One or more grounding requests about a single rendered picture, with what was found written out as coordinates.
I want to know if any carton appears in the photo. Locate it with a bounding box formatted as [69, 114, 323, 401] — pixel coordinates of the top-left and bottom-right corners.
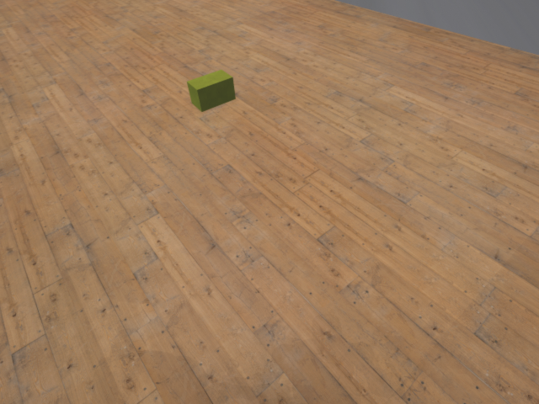
[187, 70, 236, 112]

